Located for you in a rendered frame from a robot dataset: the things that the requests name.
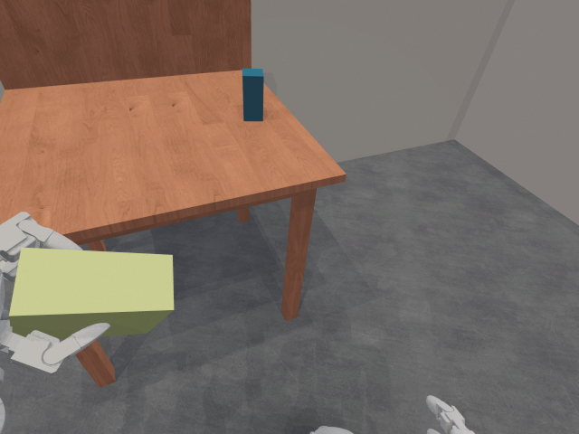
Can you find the table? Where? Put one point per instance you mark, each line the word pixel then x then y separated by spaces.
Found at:
pixel 121 116

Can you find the sponge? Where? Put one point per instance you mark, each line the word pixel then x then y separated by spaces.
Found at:
pixel 60 292

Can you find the right robot hand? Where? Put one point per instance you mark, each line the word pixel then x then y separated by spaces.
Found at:
pixel 451 420

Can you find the left robot hand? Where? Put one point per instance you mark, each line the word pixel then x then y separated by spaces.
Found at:
pixel 38 351

